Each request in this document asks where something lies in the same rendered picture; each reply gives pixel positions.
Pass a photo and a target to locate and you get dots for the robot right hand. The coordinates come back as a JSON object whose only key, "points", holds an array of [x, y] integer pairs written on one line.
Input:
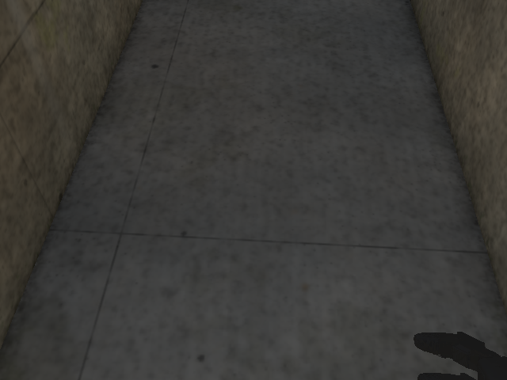
{"points": [[466, 351]]}

